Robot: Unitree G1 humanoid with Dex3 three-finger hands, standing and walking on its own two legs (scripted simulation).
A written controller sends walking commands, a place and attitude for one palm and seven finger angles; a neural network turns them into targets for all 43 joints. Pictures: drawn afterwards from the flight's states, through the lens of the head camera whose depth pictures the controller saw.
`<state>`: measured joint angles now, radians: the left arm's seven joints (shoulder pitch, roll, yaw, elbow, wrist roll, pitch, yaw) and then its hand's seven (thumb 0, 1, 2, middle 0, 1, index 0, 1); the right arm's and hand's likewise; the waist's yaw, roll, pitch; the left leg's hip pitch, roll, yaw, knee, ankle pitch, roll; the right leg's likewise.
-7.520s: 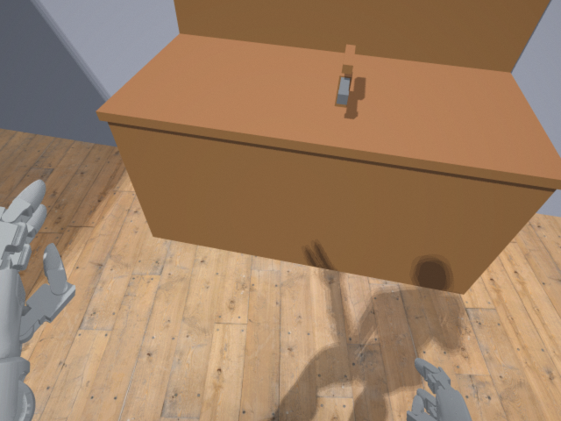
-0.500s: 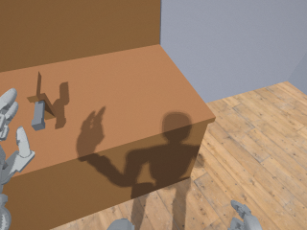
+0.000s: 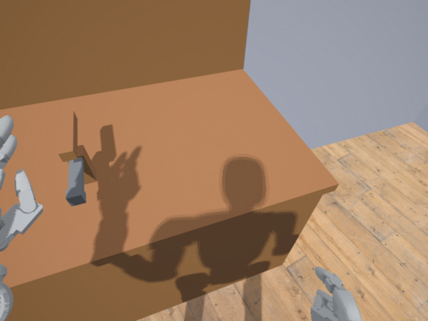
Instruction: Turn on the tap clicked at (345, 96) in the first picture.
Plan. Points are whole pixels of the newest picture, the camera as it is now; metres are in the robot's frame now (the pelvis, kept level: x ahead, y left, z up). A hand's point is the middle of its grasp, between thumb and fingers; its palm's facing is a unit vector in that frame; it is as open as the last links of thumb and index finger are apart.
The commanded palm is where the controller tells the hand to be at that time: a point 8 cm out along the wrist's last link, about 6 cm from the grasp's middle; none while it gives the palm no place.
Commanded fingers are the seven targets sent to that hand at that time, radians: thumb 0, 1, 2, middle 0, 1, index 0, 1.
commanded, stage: come to a stop and stand still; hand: left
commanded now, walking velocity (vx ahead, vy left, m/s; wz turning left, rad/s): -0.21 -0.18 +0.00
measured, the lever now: (76, 196) +0.32 +0.31 +0.04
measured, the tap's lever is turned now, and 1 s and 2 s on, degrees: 0 0 0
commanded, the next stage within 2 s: look again from close up in 1.36 s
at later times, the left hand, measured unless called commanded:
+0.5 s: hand (34, 200) +0.22 +0.26 +0.19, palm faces +0.40 -0.84 -0.36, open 7.4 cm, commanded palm +0.15 +0.29 +0.19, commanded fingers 0.00 0.90 0.90 -0.20 -0.30 -0.20 -0.30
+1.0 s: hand (28, 199) +0.23 +0.28 +0.17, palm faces +0.38 -0.85 -0.36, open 7.4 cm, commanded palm +0.16 +0.32 +0.19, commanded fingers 0.00 0.90 0.90 -0.20 -0.30 -0.20 -0.30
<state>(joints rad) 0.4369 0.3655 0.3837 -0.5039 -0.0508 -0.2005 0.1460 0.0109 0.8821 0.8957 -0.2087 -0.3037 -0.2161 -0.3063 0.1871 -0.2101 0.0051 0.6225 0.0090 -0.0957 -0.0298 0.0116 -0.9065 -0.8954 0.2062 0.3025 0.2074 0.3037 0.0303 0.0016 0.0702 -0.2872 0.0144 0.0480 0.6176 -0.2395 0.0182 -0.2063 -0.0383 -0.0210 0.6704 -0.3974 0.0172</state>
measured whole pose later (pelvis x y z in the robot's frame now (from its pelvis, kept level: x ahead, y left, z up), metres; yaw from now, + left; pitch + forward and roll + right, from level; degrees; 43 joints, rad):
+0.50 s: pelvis -0.02 +0.01 +0.02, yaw -1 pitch -2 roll -1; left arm 0.33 0.36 0.36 -0.39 -0.05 -0.19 0.09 0.01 0.89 0.90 -0.20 -0.30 -0.21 -0.30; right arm 0.21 -0.25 -0.01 0.56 0.02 -0.15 0.00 0.01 -0.91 -0.90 0.21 0.30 0.21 0.30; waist 0.04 0.01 0.05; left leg -0.28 0.03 0.06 0.47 -0.17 0.02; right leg -0.22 0.04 0.00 0.44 -0.19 -0.01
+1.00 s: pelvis +0.01 +0.03 +0.02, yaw +0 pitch -1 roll -2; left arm 0.39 0.35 0.33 -0.40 -0.02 -0.23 0.09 0.01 0.89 0.90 -0.21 -0.30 -0.21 -0.31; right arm 0.21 -0.17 0.04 0.60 0.00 -0.18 -0.02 0.01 -0.91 -0.90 0.21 0.30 0.21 0.30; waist 0.03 -0.02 0.04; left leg -0.26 -0.01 0.04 0.46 -0.18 0.06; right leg -0.17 0.01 0.00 0.37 -0.19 0.02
